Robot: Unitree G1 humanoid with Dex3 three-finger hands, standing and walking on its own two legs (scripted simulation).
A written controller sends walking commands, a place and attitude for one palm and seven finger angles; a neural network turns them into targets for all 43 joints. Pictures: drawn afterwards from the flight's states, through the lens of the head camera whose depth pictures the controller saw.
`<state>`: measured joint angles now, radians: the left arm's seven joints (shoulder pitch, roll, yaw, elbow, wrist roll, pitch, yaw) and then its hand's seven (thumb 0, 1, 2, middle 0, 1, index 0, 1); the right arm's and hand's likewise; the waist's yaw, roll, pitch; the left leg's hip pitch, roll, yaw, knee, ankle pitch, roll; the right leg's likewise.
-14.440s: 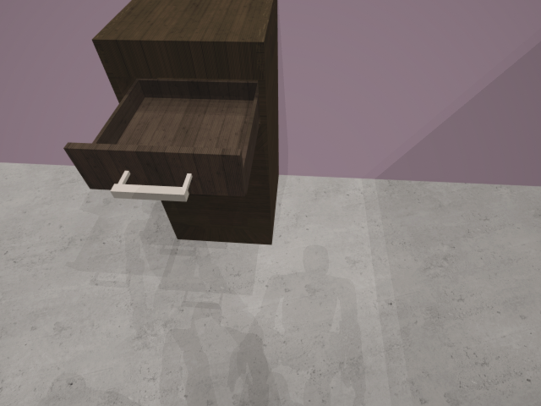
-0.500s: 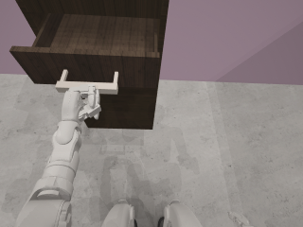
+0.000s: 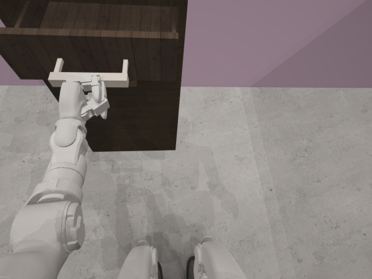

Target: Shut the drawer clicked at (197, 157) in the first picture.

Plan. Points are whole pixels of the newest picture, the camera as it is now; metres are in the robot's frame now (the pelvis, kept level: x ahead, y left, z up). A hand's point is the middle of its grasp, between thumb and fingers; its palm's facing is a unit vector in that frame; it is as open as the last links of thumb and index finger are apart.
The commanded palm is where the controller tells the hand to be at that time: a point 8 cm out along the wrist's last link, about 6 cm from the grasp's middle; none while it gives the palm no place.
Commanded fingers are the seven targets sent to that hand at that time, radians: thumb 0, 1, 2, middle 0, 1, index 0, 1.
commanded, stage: push the drawer shut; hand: left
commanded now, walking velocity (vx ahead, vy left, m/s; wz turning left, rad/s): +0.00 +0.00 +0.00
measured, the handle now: (91, 72) +0.56 +0.18 +0.05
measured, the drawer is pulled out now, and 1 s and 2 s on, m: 0.10 0.00 0.00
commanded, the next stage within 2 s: pull the fist back off the drawer in 1.16 s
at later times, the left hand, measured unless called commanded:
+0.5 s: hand (106, 79) +0.54 +0.15 +0.05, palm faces +0.00 -1.00 -0.03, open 2.9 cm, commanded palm +0.53 +0.19 +0.05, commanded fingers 0.00 0.90 0.90 -1.40 -1.60 -1.40 -1.60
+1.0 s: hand (105, 62) +0.59 +0.16 +0.05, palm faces -0.01 -1.00 -0.02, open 3.0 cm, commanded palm +0.59 +0.18 +0.05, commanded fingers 0.00 0.90 0.90 -1.40 -1.60 -1.40 -1.60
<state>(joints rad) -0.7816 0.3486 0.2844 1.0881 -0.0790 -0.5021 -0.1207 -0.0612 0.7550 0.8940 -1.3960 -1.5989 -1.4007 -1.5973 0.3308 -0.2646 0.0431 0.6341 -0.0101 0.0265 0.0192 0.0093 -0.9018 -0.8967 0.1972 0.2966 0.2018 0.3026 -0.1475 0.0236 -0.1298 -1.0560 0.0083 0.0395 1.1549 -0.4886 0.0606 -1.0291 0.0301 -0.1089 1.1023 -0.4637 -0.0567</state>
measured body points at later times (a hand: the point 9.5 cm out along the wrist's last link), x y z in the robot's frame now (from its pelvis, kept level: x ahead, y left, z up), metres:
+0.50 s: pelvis +0.00 +0.00 -0.01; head +0.15 +0.02 +0.42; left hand +0.53 +0.20 +0.06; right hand +0.00 -0.26 -0.12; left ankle +0.03 +0.08 -0.65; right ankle +0.03 -0.09 -0.65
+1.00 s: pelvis +0.00 +0.01 -0.02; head +0.19 +0.04 +0.39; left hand +0.59 +0.21 +0.06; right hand -0.05 -0.24 -0.11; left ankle +0.03 +0.08 -0.65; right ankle +0.03 -0.09 -0.65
